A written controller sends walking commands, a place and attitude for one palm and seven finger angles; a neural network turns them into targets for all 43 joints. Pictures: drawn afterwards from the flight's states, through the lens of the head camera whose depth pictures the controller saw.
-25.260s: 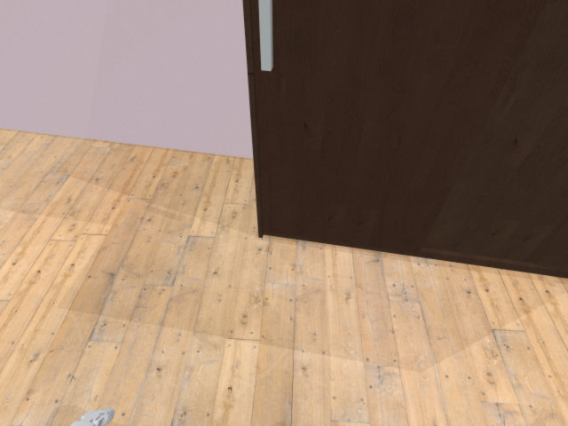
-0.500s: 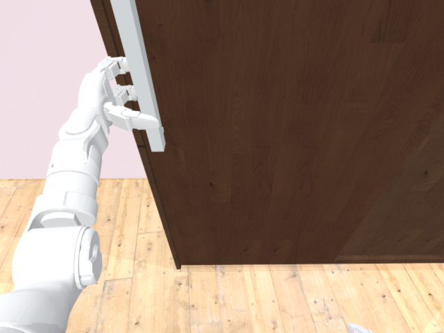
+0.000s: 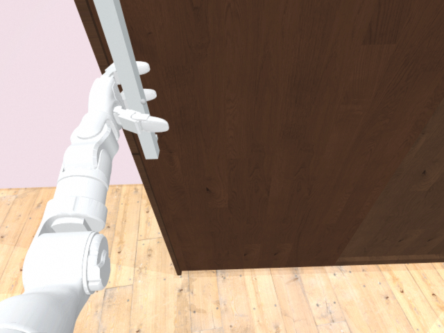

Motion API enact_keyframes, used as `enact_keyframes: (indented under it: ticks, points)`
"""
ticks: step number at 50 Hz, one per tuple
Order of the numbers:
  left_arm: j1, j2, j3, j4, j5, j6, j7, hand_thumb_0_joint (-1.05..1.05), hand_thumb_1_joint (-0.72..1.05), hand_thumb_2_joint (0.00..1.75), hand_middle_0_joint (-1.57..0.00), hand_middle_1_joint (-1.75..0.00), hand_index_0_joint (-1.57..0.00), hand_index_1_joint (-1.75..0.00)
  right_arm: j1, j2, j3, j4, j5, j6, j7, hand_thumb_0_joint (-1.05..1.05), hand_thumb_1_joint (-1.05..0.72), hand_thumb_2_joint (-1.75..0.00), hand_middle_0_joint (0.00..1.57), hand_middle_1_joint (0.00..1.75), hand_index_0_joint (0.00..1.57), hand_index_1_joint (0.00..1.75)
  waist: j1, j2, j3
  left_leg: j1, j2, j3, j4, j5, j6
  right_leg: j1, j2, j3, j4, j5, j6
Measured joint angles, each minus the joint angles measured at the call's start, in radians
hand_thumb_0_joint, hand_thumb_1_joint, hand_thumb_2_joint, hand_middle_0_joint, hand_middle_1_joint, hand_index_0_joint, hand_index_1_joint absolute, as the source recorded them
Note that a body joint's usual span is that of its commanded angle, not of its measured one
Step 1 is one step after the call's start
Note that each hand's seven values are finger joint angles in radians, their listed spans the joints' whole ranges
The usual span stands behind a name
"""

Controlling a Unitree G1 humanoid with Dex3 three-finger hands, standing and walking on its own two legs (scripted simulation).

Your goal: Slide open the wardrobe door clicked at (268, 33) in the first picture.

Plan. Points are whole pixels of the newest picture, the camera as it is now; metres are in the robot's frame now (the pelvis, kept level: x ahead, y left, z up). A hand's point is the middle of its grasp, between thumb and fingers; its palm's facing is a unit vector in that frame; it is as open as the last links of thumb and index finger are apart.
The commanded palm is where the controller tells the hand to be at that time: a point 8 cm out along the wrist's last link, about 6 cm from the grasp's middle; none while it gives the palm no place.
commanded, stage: slide the fingers in behind the handle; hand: left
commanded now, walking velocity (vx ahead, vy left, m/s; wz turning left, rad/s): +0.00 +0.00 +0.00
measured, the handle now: (136, 85) +0.50 +0.16 +0.22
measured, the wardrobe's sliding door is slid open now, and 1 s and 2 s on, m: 0.00 0.00 0.00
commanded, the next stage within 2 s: grip the handle and tug to test in 0.72 s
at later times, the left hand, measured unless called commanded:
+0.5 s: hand (143, 105) +0.44 +0.14 +0.22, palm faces +0.04 -1.00 -0.01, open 14.4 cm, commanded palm +0.42 +0.17 +0.22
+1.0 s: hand (143, 104) +0.45 +0.14 +0.22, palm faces +0.03 -1.00 -0.01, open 13.5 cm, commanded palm +0.43 +0.18 +0.22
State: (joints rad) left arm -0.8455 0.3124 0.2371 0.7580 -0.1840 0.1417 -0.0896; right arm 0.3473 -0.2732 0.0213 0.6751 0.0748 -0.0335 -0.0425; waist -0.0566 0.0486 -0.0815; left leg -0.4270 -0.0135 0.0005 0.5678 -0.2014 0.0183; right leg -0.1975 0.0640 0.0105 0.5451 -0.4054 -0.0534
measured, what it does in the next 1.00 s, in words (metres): stands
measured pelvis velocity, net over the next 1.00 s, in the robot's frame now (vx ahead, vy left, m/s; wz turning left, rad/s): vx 0.00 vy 0.00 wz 0.04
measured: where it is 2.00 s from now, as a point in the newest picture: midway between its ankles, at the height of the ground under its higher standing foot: outside the picture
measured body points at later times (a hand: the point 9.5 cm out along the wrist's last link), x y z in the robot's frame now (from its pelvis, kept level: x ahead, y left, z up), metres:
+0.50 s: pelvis +0.00 +0.00 +0.00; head +0.00 -0.02 +0.45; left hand +0.43 +0.19 +0.22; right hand +0.14 -0.25 -0.11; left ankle +0.05 +0.11 -0.73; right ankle -0.08 -0.09 -0.73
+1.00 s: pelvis +0.00 +0.00 +0.00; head +0.00 -0.02 +0.45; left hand +0.44 +0.19 +0.22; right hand +0.11 -0.25 -0.12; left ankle +0.05 +0.11 -0.73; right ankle -0.08 -0.09 -0.73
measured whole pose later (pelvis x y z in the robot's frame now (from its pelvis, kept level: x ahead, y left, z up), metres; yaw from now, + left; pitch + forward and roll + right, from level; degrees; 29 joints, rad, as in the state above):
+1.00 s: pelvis +0.00 +0.00 +0.00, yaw +2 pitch +3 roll +0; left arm -0.90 0.28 0.15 0.76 -0.19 0.18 -0.04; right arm 0.29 -0.27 0.02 0.69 0.07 -0.04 -0.05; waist -0.03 0.04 -0.06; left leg -0.43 -0.03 -0.04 0.57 -0.19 0.02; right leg -0.19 0.06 -0.03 0.54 -0.41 -0.06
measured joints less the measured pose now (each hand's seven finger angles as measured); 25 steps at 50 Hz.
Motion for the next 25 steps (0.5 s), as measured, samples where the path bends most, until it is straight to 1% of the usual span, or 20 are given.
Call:
enact_keyframes:
  ticks: [7,13,17,25]
  points:
    - [0.052,-0.015,-0.023,-0.096,0.001,0.04,0.026,-0.01,-0.5,0.3,-0.27,-1.2,-0.26,-1.2,-0.017,0.001,-0.005,-0.006,0.004,0.003,-0.001,0.01,-0.9,-0.9,0.2,0.3,0.2,0.3,0.013,-0.002,0.005,0.02,0.001,-0.005,-0.003,-0.003,-0.005,0.025,0.003,-0.004,-0.012,0.0,-0.005]
    - [0.038,-0.025,-0.05,-0.114,-0.002,0.068,0.042,-0.01,-0.5,0.3,-0.24,-1.2,-0.22,-1.19,-0.056,-0.002,-0.007,-0.011,0.005,0.0,-0.006,0.01,-0.9,-0.9,0.2,0.3,0.2,0.3,0.024,-0.004,0.015,0.021,-0.004,-0.017,-0.007,0.002,-0.006,0.03,0.0,-0.017,-0.016,0.001,-0.007]
    - [0.024,-0.035,-0.062,-0.111,-0.004,0.073,0.045,-0.01,-0.5,0.3,-0.23,-1.19,-0.22,-1.19,-0.077,-0.003,-0.006,-0.011,0.003,-0.002,-0.007,0.01,-0.9,-0.9,0.2,0.3,0.2,0.3,0.033,-0.004,0.017,0.017,-0.009,-0.024,-0.009,0.005,-0.006,0.028,-0.003,-0.025,-0.015,-0.001,-0.007]
    - [0.02,-0.044,-0.078,-0.104,-0.006,0.065,0.05,-0.01,-0.5,0.3,-0.23,-1.19,-0.21,-1.19,-0.091,0.003,0.0,-0.012,0.002,-0.001,-0.004,0.01,-0.9,-0.9,0.2,0.3,0.2,0.3,0.041,-0.005,0.014,0.017,-0.016,-0.029,-0.009,0.004,-0.006,0.029,-0.008,-0.031,-0.012,-0.006,-0.007]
